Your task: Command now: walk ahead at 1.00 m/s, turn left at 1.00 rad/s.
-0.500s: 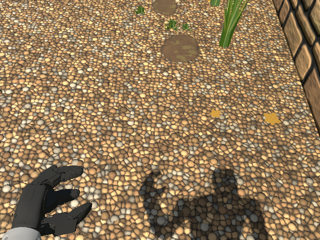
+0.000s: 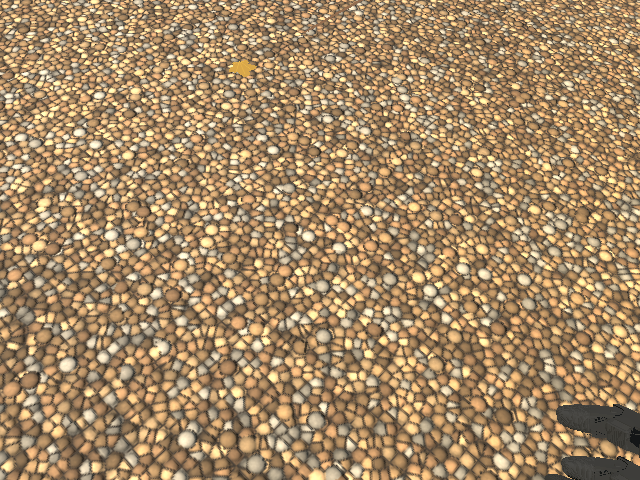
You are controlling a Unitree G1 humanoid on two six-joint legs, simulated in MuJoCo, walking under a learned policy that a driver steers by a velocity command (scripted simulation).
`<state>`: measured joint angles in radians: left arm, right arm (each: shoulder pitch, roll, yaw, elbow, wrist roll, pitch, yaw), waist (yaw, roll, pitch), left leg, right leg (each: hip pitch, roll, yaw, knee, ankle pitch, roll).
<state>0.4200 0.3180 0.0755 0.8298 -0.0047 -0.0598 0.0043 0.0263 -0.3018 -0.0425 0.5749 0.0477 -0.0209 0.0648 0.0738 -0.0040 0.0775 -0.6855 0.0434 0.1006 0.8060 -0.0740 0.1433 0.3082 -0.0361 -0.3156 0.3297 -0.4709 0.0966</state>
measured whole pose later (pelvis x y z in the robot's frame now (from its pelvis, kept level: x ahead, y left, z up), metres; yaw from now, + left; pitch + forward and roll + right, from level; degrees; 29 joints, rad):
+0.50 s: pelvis +0.46 +0.03 +0.00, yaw +30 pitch +1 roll -3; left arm -0.02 0.27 0.05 0.53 -0.02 -0.14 -0.01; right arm 0.40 -0.30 -0.08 0.78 0.04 -0.03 -0.01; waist -0.10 0.02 0.06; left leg -0.08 -0.12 -0.31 0.99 -0.57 0.10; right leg -0.54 0.04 0.05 0.63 -0.11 0.06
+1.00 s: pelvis +0.78 +0.30 +0.01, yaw +53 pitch +0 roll -1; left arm 0.38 0.28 0.02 0.84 -0.04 -0.09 0.00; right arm 0.11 -0.28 -0.05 0.63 0.02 -0.05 0.04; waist 0.02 -0.02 0.08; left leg -0.50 -0.07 0.07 0.74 -0.24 0.14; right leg -0.05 -0.07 -0.02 1.15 -0.40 -0.01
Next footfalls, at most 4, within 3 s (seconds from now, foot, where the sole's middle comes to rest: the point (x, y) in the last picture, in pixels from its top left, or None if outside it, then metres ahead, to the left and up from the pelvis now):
0.02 left None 0.22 0.05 -0.73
0.46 right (348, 370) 0.69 -0.03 -0.73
0.94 left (147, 298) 0.82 0.44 -0.73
1.40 right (79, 152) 1.26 0.74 -0.73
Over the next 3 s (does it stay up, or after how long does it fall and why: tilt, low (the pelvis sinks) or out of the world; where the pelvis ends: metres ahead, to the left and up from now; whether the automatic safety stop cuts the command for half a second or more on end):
stays up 0.97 1.57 0.04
